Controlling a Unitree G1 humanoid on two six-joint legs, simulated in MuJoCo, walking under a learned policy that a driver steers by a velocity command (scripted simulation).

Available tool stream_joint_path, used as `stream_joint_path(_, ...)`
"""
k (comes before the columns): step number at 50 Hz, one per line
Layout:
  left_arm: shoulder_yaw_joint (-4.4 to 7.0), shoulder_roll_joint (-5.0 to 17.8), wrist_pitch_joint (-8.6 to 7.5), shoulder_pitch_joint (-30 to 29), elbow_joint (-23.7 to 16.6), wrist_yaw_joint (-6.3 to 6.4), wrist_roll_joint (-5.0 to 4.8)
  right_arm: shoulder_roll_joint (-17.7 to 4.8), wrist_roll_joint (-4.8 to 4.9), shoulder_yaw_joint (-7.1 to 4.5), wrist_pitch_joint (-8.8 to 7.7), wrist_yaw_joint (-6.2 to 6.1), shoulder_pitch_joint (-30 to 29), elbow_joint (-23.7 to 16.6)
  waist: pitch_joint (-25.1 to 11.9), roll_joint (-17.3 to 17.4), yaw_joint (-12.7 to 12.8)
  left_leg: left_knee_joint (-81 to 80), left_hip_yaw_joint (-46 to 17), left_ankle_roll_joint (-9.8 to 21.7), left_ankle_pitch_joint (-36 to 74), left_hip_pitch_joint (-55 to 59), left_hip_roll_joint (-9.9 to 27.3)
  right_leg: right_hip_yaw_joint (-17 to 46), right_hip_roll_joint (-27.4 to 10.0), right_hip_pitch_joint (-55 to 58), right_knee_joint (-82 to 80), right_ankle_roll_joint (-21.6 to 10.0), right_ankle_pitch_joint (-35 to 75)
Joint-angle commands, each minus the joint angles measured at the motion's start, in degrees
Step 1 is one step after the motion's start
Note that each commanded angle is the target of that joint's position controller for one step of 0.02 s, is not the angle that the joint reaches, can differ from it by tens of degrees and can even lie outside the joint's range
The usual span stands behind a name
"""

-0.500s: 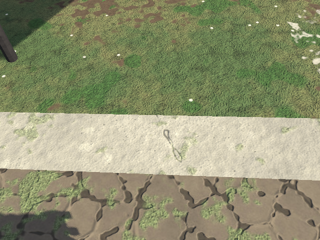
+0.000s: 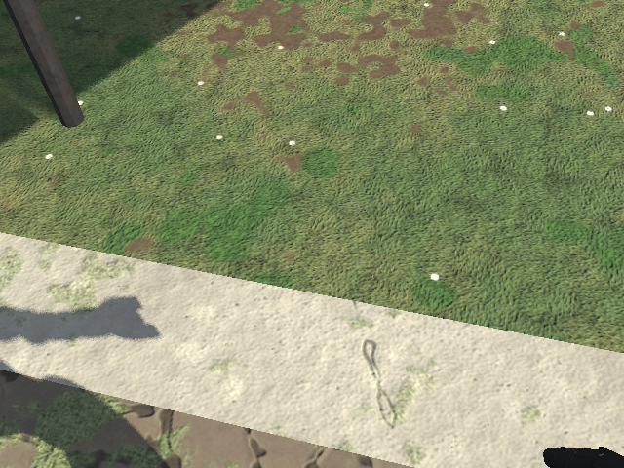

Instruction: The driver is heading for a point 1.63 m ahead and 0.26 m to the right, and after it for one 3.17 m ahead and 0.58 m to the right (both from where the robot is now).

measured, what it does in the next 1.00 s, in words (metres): walks ahead, turning right: right foot, then left foot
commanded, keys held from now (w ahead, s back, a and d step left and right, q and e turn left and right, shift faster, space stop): w+q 0.08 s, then w+e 0.16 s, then e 0.54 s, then w+e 0.20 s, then w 0.02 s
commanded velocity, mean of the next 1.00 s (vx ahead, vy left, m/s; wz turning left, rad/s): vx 0.27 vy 0.00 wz -0.26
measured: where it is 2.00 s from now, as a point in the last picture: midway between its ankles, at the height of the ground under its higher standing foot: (432, 305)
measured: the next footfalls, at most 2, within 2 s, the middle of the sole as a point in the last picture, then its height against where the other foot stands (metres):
right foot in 0.42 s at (421, 464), level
left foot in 0.92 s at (312, 455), level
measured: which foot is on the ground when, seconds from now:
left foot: down 0.00-0.44, up 0.46-0.90, down 0.92-1.00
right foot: up 0.00-0.40, down 0.42-0.92, up 0.94-1.00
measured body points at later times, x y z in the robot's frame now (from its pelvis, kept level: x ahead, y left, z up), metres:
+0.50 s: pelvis +0.28 -0.06 +0.00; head +0.33 -0.08 +0.45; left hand +0.46 +0.20 -0.08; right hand +0.38 -0.35 -0.12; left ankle +0.14 +0.07 -0.65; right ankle +0.41 -0.15 -0.71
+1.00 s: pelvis +0.39 -0.04 +0.02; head +0.40 -0.02 +0.47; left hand +0.63 +0.18 -0.07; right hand +0.40 -0.35 -0.07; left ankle +0.42 +0.08 -0.71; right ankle +0.39 -0.16 -0.67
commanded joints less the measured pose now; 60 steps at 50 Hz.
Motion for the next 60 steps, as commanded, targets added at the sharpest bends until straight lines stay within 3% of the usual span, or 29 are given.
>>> stream_joint_path(1, 0.39, 7.5, -4.96, -1.0, -8.1, -2.22, -1.64, -11.3, 0.21, -4.05, 0.26, -1.70, 19.1, -0.2, -23.7, 5.5, -9.5, -13.1, -48.6, 17.5, -14.5, 54.3, 22.3, 15.5, 1.2, -43.3, 44.3, 1.6, -3.6)
stream_joint_path(2, 0.53, 8.5, -6.18, -6.5, -10.6, -2.93, -3.65, -9.7, -0.19, -3.54, 0.33, -2.12, 16.3, -0.9, -14.6, 2.3, -8.7, -15.0, -40.5, 14.6, -15.4, 46.1, 20.7, 15.0, -1.9, -45.6, 40.3, 0.7, 1.1)
stream_joint_path(3, 0.19, 7.5, -6.79, -8.2, -11.2, -2.94, -2.83, -8.7, -0.31, -3.11, 0.22, -2.06, 12.3, -1.5, -7.2, -4.1, -5.4, -17.1, -35.2, 13.0, -9.7, 35.1, 18.2, 13.5, -4.0, -44.2, 33.7, 0.4, 3.9)
stream_joint_path(4, 0.62, 7.6, -6.54, -7.9, -10.9, -2.57, -1.21, -7.4, -0.52, -2.70, 0.02, -2.19, 9.3, -2.2, -4.8, -4.7, -3.2, -18.0, -31.2, 12.1, -3.7, 28.6, 15.9, 13.1, -5.8, -41.0, 28.4, 1.0, 5.7)
stream_joint_path(5, 0.66, 7.4, -5.75, -5.2, -10.2, -2.69, -0.93, -6.5, -1.32, -2.19, 0.08, -2.46, 7.2, -3.0, -3.8, -2.4, -1.2, -19.3, -27.4, 11.9, 1.5, 23.3, 14.8, 12.3, -7.3, -37.2, 27.0, 1.8, 6.9)
stream_joint_path(8, -0.14, 5.0, -3.66, -2.4, -9.1, -2.36, -0.69, -6.9, -1.15, -1.98, -0.59, -2.74, 7.0, -1.1, -2.8, 0.9, 0.0, -21.4, -18.1, 11.6, 13.6, 14.5, 13.5, 9.0, -9.4, -33.4, 19.2, 4.9, 9.8)
stream_joint_path(13, -1.24, 2.5, -3.46, -11.7, -10.7, -2.26, -1.27, -8.6, -1.27, -1.86, -1.08, -2.85, 9.8, 1.9, -0.7, 2.2, -5.1, -21.9, -7.7, 6.6, 11.3, 13.8, 9.9, 6.3, -8.1, -30.3, -1.8, 4.3, 31.2)
stream_joint_path(17, -0.38, 3.5, -4.37, -13.8, -11.9, -3.77, -1.78, -9.3, -1.48, -1.76, 0.00, -3.12, 11.2, 4.5, -2.2, 3.4, -6.2, -16.4, -6.4, 3.9, 19.3, 22.7, 13.1, 6.8, -5.1, -29.7, -9.4, 1.6, 34.4)
stream_joint_path(20, 1.54, 6.6, -4.06, -7.8, -11.4, -4.77, -0.98, -10.1, -0.75, -2.23, 1.46, -4.14, 7.7, 4.4, -5.1, 4.4, -1.3, -5.9, -5.9, 0.6, 26.7, 27.0, 14.0, 6.0, -2.2, -24.7, -12.2, -1.1, 27.1)
stream_joint_path(21, 2.73, 8.5, -4.01, -1.7, -9.9, -4.68, -0.67, -9.3, -0.79, -2.04, 1.98, -4.59, 7.3, 4.1, -7.8, 2.5, 1.6, 3.8, -4.2, -1.3, 28.2, 25.7, 11.5, 5.3, -0.6, -17.4, -14.3, -2.3, 29.7)
stream_joint_path(22, 3.86, 13.0, -3.76, 3.1, -10.1, -4.10, -0.42, -7.5, -2.40, -1.33, 2.16, -5.09, 9.2, 2.6, -13.7, -6.1, 2.5, 20.7, -0.9, -4.9, 13.1, 18.5, 7.1, 15.5, -8.7, -5.9, -13.2, -5.5, 51.9)
stream_joint_path(23, 3.76, 16.1, -3.42, 0.8, -11.9, -3.90, 0.44, -2.0, -3.01, 0.44, 1.68, -4.41, 18.6, 1.8, -21.3, -19.3, -3.4, 42.4, -3.1, -9.2, -31.8, -2.8, -2.8, 40.0, -23.1, 12.9, -13.2, -18.6, 64.2)
stream_joint_path(24, 3.09, 11.3, -2.73, 1.9, -13.2, -3.86, -0.28, -7.3, -2.19, -0.05, 1.53, -3.75, 17.9, 3.2, -28.3, -12.6, 0.4, 47.7, -11.3, -8.9, -31.8, -4.8, -0.6, 44.3, -22.1, 14.7, -16.9, -19.0, 53.6)
stream_joint_path(25, 2.58, 9.2, -2.12, -1.5, -14.1, -3.56, -0.52, -9.1, -0.61, -0.63, 1.93, -3.64, 12.0, 1.9, -22.4, -8.4, 1.3, 48.6, -11.3, -8.4, -27.5, -8.2, 1.8, 37.6, -19.5, 9.9, -17.4, -16.6, 44.6)
stream_joint_path(26, 2.40, 8.2, -1.31, -3.7, -14.2, -3.20, -1.02, -8.4, -0.81, -0.44, 2.47, -4.13, 8.5, 1.0, -17.0, -3.1, 0.9, 45.8, -10.1, -8.3, -23.5, -9.5, 3.8, 33.8, -17.1, 3.1, -19.0, -14.3, 37.4)
stream_joint_path(27, 2.10, 7.7, -0.56, -5.4, -14.8, -2.78, -1.22, -8.5, -1.36, -0.63, 3.13, -4.65, 6.3, 0.4, -12.5, -1.7, 0.1, 42.1, -10.0, -8.4, -21.1, -8.5, 5.1, 31.6, -15.5, -4.5, -21.1, -13.4, 33.9)
stream_joint_path(30, 2.42, 8.0, 0.39, -9.0, -15.8, -2.25, -0.23, -6.7, -1.56, -0.56, 4.39, -5.32, 8.9, 1.0, -9.2, -6.4, -3.4, 31.1, -8.6, -9.4, -18.6, -0.9, 4.6, 27.0, -10.9, -15.6, -24.2, -12.1, 32.3)
stream_joint_path(33, 3.21, 9.4, 0.95, -8.4, -15.8, -1.32, -0.72, -6.2, -2.00, -0.51, 4.53, -6.08, 8.5, 1.6, -11.4, -6.3, -2.9, 24.2, -9.2, -11.2, -16.0, 0.2, 3.9, 27.0, -10.6, -15.3, -23.2, -12.5, 33.5)
stream_joint_path(37, 3.51, 9.5, 2.53, -9.8, -16.5, -0.34, -1.16, -6.1, -1.61, -0.78, 4.91, -6.12, 5.5, 1.3, -10.3, -7.5, -1.9, 17.9, -10.4, -11.7, -11.6, 1.3, 3.3, 29.3, -8.6, -17.5, -24.1, -10.7, 17.0)
stream_joint_path(42, 3.67, 9.1, 3.65, -9.4, -16.8, -0.30, -1.36, -6.6, -0.94, -1.29, 3.01, -5.17, 3.9, 0.4, -9.5, -10.4, -0.9, 7.2, -9.7, -10.0, -13.1, 6.2, 2.2, 34.8, -7.5, -17.3, -25.0, -10.0, -0.4)
stream_joint_path(44, 3.47, 8.6, 3.86, -10.0, -16.8, -0.36, -1.76, -6.4, -0.39, -1.70, 2.02, -4.67, 6.6, 1.1, -8.1, -10.1, -3.2, -2.4, -8.2, -8.1, -11.3, 13.9, 1.9, 35.7, -5.7, -20.7, -24.2, -8.9, -7.3)
stream_joint_path(45, 3.17, 7.6, 3.88, -9.9, -16.7, -0.34, -2.03, -7.1, -0.37, -2.21, 1.65, -4.66, 9.2, 2.0, -7.1, -8.5, -4.7, -8.3, -8.6, -6.5, -10.1, 20.3, 3.8, 34.3, -3.3, -25.2, -21.8, -6.9, -10.4)
stream_joint_path(46, 2.34, 4.5, 3.73, -8.8, -16.8, -0.42, -2.09, -10.5, -1.21, -3.10, 1.44, -4.92, 13.4, 2.5, -8.7, -0.7, -5.4, -12.8, -18.4, -2.7, -17.8, 28.4, 14.8, 27.6, 0.9, -32.5, -8.7, -3.5, -13.5)
stream_joint_path(47, 2.04, 3.0, 2.89, -10.3, -19.1, -0.64, -2.50, -15.1, -2.93, -4.06, 1.60, -4.69, 15.2, 3.0, -5.3, 12.6, -4.9, -19.5, -36.6, 3.6, -31.3, 29.4, 24.8, 15.7, 8.4, -45.1, 4.6, -1.7, -8.9)
stream_joint_path(48, 2.94, 7.0, 1.76, -12.7, -20.3, -0.96, -1.73, -14.5, -3.59, -4.26, 0.88, -4.43, 12.0, 2.2, -0.4, 12.6, -4.2, -21.4, -41.6, 6.4, -35.5, 24.6, 27.5, 17.0, 2.4, -49.5, 12.1, -0.6, -2.8)
stream_joint_path(49, 3.61, 8.8, 1.58, -11.7, -19.1, -1.31, -1.65, -11.2, -2.46, -3.51, 0.61, -4.98, 9.0, 1.2, 0.8, 10.1, -3.2, -21.0, -35.9, 4.7, -33.3, 24.5, 24.9, 16.6, 1.0, -50.0, 15.2, 0.2, 2.2)
stream_joint_path(52, 3.00, 5.5, 1.03, -8.9, -16.3, -2.10, -1.25, -7.9, -1.36, -2.20, 0.38, -5.56, 10.8, 2.0, 0.1, 7.3, -3.8, -21.5, -24.4, 1.7, -22.1, 25.7, 19.1, 14.1, -0.1, -48.1, 21.1, 2.6, 10.4)
stream_joint_path(55, 2.10, 3.2, -0.11, -11.7, -16.6, -2.52, -1.85, -7.7, -1.82, -2.08, -0.18, -5.03, 14.4, 3.5, 1.1, 6.9, -5.3, -23.0, -18.1, 2.5, -15.3, 25.6, 17.6, 12.1, -0.9, -47.4, 17.5, 3.1, 15.6)
stream_joint_path(60, 0.57, 0.5, -1.62, -19.5, -18.6, -3.64, -1.81, -10.0, -0.46, -2.32, 0.43, -4.53, 16.5, 5.4, 2.4, 7.9, -7.6, -23.3, -12.6, 3.0, -5.8, 22.0, 16.6, 5.9, -3.2, -36.6, -1.2, 4.0, 19.3)
Keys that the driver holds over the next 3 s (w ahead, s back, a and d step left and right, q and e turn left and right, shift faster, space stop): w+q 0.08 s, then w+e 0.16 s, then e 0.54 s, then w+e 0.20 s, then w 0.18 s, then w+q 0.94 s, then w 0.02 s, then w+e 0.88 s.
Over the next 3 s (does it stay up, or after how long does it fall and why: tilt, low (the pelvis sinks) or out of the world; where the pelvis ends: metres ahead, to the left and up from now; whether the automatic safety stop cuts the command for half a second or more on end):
stays up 1.40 -0.18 0.02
